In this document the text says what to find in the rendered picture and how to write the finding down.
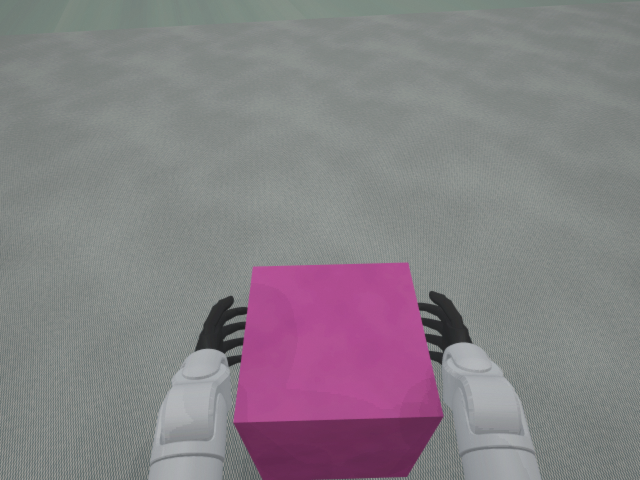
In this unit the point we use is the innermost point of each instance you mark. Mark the robot left hand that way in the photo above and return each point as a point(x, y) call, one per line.
point(214, 332)

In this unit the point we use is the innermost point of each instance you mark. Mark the left robot forearm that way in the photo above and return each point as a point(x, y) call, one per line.
point(190, 435)

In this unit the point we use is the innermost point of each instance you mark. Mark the carton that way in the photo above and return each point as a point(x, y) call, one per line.
point(336, 380)

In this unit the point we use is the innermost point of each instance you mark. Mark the robot right hand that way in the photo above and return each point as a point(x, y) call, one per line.
point(451, 326)

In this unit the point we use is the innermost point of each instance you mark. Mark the right robot forearm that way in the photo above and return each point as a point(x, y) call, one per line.
point(491, 428)

